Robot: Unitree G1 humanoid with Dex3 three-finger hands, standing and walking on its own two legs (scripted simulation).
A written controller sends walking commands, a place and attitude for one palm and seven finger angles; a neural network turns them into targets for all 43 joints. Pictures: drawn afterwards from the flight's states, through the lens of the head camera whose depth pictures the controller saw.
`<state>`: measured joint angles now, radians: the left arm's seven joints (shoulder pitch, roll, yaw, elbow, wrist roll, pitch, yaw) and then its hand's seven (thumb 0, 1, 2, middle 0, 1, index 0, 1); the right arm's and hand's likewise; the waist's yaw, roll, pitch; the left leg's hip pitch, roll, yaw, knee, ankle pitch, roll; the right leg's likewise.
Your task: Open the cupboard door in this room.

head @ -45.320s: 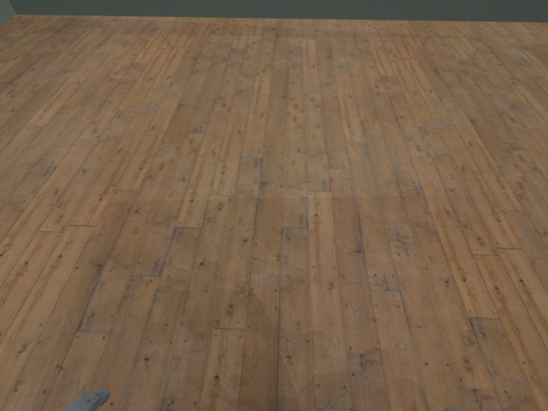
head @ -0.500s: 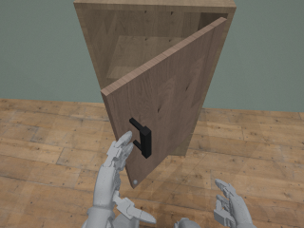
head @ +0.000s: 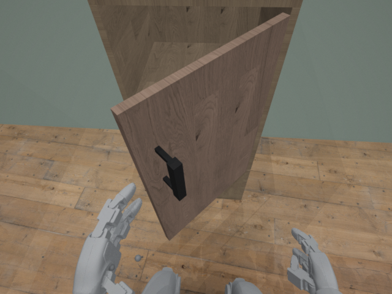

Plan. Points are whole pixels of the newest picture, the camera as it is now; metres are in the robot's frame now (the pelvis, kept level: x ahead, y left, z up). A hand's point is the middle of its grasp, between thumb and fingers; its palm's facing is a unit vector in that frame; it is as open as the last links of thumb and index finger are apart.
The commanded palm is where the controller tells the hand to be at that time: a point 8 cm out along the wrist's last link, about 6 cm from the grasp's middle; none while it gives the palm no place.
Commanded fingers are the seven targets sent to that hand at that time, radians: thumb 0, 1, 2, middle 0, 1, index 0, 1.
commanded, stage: draw the hand back to the body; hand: left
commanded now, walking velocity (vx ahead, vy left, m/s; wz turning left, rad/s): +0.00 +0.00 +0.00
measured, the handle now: (170, 174) +0.33 +0.07 +0.08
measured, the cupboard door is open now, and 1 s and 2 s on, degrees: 47 47 47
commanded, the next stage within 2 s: step back with the hand held close in 1.56 s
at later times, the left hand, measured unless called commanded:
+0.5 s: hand (73, 240) +0.18 +0.18 +0.15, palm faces -0.03 -1.00 -0.07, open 16.2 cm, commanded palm +0.16 +0.24 +0.16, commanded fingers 0.00 -0.25 0.41 -0.16 -0.30 -0.16 -0.30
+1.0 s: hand out of the picture +0.22 +0.27 +0.23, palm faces +0.34 -0.86 -0.39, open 11.3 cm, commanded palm +0.17 +0.32 +0.25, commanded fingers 0.00 0.62 0.78 -0.19 -0.30 -0.19 -0.30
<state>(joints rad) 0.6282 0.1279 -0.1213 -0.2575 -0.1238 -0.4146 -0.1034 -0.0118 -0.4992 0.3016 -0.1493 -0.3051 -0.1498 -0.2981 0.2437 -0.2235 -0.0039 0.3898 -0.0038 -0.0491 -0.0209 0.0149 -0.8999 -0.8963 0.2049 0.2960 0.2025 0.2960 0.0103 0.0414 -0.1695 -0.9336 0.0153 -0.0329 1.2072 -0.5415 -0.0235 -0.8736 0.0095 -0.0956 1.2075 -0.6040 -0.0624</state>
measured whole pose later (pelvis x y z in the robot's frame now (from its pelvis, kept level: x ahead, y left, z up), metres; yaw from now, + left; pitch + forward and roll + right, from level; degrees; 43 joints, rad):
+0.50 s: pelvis +0.01 +0.02 +0.04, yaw -1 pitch +8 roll -2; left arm 0.65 0.24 0.06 -0.40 -0.24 -0.21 -0.15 -0.01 -0.47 0.32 -0.15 -0.30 -0.15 -0.30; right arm 0.30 -0.23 0.02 0.40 0.04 -0.09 -0.07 0.02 -0.90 -0.90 0.21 0.30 0.20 0.30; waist 0.01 0.05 -0.15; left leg -0.66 0.02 -0.02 1.00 -0.48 0.01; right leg -0.59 0.02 -0.08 0.96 -0.51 -0.03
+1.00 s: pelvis +0.03 +0.05 +0.09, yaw -1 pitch -1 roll -1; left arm 0.56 0.34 0.22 -0.48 -0.05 -0.02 0.13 0.00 0.29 0.64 -0.18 -0.31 -0.18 -0.30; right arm 0.25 -0.21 0.08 0.54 0.01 -0.11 -0.10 0.02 -0.90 -0.90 0.21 0.30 0.21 0.30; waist 0.06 0.06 -0.05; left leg -0.26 -0.02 0.03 0.61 -0.33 0.04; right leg -0.20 -0.01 -0.03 0.56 -0.35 0.01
